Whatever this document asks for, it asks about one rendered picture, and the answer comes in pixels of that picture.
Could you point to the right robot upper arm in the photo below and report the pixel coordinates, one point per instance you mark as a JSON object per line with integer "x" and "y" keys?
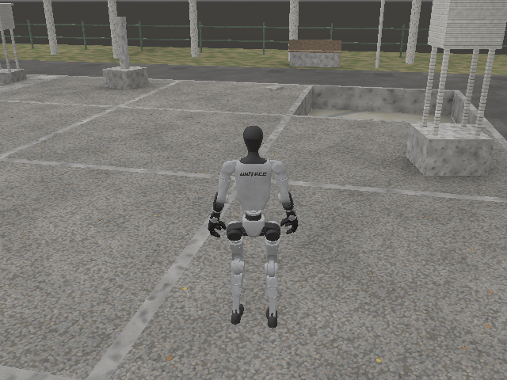
{"x": 281, "y": 180}

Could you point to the left robot foot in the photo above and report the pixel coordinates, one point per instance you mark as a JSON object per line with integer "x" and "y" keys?
{"x": 236, "y": 317}

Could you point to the left robot upper arm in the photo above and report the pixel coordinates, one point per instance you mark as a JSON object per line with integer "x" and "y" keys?
{"x": 224, "y": 180}

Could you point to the right robot forearm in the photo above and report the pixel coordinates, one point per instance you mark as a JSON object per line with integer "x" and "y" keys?
{"x": 289, "y": 209}

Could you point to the left robot forearm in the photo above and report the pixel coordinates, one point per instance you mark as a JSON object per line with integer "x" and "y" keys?
{"x": 216, "y": 210}

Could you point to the robot right hand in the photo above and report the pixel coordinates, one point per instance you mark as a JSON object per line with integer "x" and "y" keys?
{"x": 287, "y": 222}

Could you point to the robot left hand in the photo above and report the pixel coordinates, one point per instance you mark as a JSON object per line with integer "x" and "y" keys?
{"x": 212, "y": 226}

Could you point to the right robot shin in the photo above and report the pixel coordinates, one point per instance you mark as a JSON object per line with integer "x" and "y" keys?
{"x": 272, "y": 289}

